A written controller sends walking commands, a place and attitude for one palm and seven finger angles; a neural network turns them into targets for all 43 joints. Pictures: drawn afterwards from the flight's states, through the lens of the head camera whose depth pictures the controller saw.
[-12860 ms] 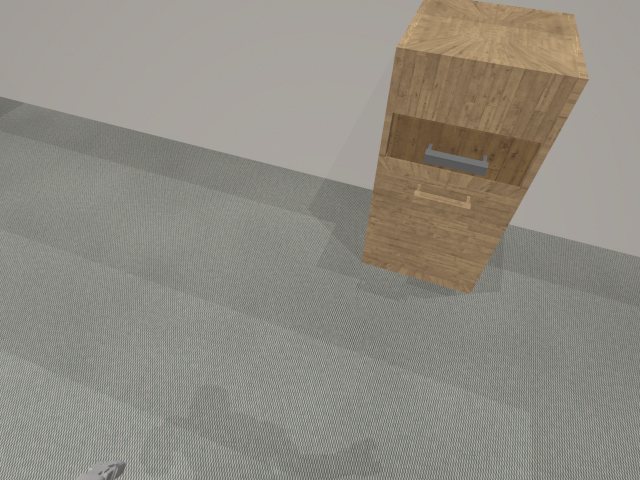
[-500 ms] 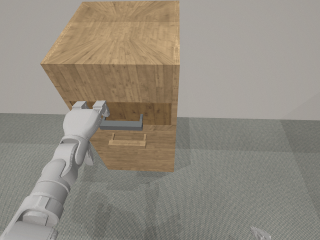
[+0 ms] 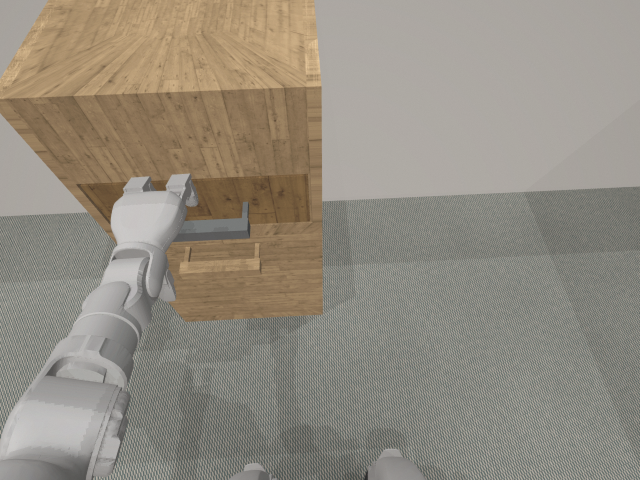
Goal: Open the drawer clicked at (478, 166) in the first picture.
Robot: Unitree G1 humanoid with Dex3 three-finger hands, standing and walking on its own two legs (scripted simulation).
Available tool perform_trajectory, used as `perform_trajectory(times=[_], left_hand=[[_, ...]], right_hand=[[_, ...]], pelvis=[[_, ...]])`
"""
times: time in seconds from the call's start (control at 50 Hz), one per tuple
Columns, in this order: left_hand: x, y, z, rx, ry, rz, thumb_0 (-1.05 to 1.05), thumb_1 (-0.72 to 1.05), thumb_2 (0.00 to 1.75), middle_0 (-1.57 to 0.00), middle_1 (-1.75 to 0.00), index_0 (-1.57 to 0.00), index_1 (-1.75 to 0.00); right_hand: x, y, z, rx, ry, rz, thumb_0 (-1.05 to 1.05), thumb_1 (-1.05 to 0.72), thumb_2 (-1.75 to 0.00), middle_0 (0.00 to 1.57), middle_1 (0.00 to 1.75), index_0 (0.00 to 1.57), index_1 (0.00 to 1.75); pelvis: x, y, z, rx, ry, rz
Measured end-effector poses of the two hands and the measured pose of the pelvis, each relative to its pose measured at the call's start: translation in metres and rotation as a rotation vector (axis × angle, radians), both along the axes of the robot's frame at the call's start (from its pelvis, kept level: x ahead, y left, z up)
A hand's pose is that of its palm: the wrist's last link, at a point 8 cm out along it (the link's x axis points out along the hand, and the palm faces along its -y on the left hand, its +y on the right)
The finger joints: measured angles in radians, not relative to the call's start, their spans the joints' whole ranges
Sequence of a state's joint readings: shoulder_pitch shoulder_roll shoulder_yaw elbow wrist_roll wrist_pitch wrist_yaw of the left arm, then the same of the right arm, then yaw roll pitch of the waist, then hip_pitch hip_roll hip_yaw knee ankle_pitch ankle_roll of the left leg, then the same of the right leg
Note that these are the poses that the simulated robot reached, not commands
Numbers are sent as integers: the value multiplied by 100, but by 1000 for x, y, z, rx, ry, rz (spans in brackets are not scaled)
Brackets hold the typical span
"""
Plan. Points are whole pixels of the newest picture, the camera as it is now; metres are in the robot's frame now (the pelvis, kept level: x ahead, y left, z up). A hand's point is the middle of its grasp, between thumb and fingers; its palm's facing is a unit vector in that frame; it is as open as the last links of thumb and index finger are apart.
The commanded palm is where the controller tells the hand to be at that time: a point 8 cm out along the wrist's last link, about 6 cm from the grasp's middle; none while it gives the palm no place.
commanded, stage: move the hooked fingers above the handle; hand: left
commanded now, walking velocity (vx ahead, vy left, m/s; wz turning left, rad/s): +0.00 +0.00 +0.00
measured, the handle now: (203, 219) +0.55 +0.21 -0.13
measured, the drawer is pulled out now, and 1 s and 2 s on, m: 0.00 0.00 0.00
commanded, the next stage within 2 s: lower the fingers behind the handle in 1.18 s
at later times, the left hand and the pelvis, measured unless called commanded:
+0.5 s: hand (192, 225) +0.50 +0.20 -0.06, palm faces -0.07 -0.01 -1.00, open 13.8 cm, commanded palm +0.49 +0.20 -0.01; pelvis -0.02 +0.01 -0.05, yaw +0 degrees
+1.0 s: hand (189, 223) +0.50 +0.21 -0.07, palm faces -0.08 -0.03 -1.00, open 13.8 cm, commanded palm +0.49 +0.20 -0.01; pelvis -0.01 +0.01 -0.05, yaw +0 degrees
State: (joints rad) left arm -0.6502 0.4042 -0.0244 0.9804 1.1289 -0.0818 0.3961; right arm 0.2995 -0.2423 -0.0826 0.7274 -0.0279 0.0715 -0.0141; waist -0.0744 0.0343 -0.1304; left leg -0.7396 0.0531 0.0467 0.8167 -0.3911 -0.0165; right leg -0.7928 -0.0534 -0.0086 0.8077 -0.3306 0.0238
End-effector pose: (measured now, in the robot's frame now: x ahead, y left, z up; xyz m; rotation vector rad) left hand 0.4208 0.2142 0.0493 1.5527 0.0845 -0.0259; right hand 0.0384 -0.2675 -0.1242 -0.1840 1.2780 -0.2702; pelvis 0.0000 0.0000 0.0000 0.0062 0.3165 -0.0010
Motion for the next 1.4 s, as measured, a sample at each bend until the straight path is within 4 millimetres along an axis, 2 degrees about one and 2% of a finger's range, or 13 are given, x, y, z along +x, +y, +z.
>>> perform_trajectory(times=[0.28,0.56,0.68,0.82,0.98,1.14,1.4], left_hand=[[25,-1,-33,15,-11,2,0,-48,30,-32,-120,-31,-120],[69,-16,-62,0,-8,-6,0,-48,30,-32,-120,-31,-120],[70,-12,-65,13,-18,13,0,-48,30,-33,-121,-33,-123],[66,1,-64,19,39,42,0,-48,30,-33,-120,-32,-122],[66,-4,-59,-12,12,-13,0,-48,30,-32,-120,-32,-121],[65,-3,-67,1,0,16,0,-48,30,-32,-120,-31,-120],[66,-5,-63,-4,12,14,0,-48,30,-32,-120,-31,-120]], right_hand=[[-23,1,-22,-20,61,5,0,-91,-90,20,29,21,30],[-69,5,-41,-38,172,-38,0,-91,-90,20,29,21,30],[-81,11,-47,-10,218,-56,0,-91,-90,20,29,21,30],[-75,14,-44,-4,202,-53,0,-91,-90,20,30,21,30],[-57,5,-39,-37,165,-19,0,-91,-90,20,30,21,30],[-44,0,-40,-41,146,-12,0,-91,-90,20,29,21,30],[-44,9,-41,-16,159,-15,0,-91,-90,20,29,21,30]], pelvis=[[-10,4,-27,-13,92,14],[-17,8,-55,-27,185,9],[-18,8,-57,-26,192,1],[-17,7,-52,-25,184,3],[-12,6,-52,-33,184,14],[-10,6,-53,-34,187,12],[-6,7,-49,-32,178,12]])
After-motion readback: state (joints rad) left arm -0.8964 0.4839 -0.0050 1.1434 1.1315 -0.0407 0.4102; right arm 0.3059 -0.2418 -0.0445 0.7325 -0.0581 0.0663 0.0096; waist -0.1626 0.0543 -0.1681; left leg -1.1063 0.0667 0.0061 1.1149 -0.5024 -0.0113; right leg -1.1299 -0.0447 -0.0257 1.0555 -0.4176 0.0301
